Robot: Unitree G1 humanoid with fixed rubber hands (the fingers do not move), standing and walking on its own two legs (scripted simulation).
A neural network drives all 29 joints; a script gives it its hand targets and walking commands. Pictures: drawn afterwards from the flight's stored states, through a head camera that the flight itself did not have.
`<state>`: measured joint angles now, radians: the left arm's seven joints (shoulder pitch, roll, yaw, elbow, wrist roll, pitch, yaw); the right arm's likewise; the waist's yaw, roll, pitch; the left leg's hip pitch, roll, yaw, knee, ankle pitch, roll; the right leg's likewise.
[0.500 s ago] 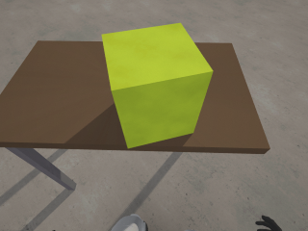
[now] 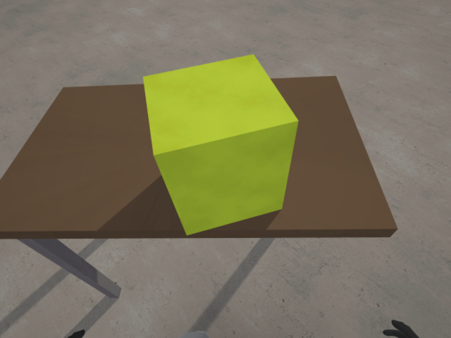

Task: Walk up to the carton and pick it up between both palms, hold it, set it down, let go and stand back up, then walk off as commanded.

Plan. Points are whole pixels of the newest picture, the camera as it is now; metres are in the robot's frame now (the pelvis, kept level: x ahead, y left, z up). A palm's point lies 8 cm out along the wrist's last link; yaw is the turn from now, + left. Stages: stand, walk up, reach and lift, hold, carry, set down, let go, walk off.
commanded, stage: walk up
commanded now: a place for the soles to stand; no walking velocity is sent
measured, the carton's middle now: (218, 148) +0.45 +0.04 +0.08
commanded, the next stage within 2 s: none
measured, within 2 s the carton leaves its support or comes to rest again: neither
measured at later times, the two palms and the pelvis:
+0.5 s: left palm out of the picture +0.10 +0.34 -0.08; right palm out of the picture +0.11 -0.28 -0.09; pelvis +0.00 +0.03 +0.02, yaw +0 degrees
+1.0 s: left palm out of the picture +0.07 +0.35 -0.08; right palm out of the picture +0.10 -0.26 -0.09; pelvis +0.00 +0.04 +0.03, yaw +0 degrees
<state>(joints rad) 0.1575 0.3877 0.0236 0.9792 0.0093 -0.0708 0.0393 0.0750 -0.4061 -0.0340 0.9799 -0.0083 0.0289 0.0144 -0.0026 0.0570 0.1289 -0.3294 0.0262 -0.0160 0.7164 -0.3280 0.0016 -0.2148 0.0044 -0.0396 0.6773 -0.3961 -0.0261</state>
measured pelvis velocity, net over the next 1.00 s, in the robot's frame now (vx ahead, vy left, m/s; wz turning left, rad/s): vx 0.00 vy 0.04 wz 0.01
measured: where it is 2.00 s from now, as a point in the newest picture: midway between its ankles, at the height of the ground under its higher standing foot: outside the picture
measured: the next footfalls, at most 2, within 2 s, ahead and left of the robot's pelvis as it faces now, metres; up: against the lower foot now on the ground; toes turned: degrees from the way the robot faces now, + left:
none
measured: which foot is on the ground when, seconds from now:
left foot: down 0.00-1.00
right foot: down 0.00-1.00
